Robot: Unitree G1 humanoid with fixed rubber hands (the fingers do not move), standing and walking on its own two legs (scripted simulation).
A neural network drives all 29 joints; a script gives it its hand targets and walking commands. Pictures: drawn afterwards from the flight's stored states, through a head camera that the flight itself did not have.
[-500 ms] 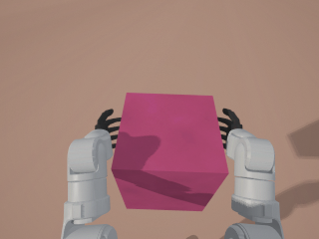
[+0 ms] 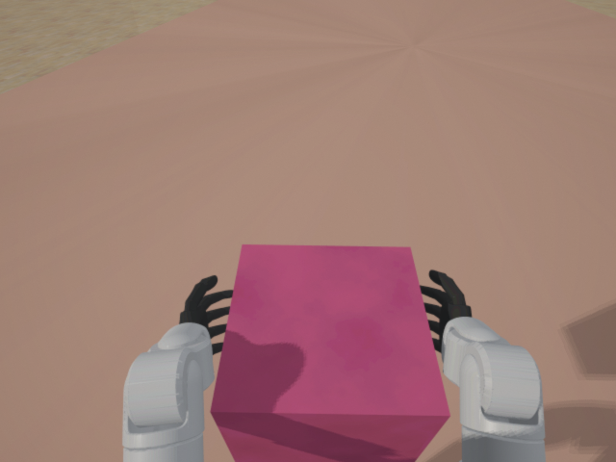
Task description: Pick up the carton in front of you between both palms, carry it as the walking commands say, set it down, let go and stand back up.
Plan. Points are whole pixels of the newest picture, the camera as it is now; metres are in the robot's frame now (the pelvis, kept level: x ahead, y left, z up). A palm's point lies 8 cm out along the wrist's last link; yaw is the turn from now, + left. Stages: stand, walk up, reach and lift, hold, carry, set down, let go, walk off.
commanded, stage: carry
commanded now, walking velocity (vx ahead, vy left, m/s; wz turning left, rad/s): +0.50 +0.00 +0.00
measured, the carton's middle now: (323, 367) +0.26 +0.00 +0.04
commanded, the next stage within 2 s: none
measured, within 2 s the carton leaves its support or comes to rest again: neither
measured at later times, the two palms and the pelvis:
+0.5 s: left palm (249, 201) +0.53 +0.13 +0.11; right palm (420, 204) +0.54 -0.17 +0.11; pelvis +0.27 -0.02 +0.01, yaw +0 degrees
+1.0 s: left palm (247, 178) +0.63 +0.14 +0.10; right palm (400, 176) +0.64 -0.15 +0.11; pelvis +0.37 -0.01 +0.01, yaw +1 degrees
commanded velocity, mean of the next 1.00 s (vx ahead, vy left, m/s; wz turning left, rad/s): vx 0.09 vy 0.00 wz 0.00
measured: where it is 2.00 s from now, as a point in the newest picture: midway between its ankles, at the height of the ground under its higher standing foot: outside the picture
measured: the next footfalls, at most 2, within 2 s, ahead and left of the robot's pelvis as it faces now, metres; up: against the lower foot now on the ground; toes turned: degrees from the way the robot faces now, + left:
right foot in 0.44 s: +0.42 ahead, -0.10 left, +0.00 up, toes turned +8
left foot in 0.64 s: +0.33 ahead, +0.11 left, +0.00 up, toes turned -1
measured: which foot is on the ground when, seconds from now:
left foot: down 0.00-0.48, up 0.50-0.62, down 0.64-1.00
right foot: down 0.00-0.02, up 0.04-0.42, down 0.44-1.00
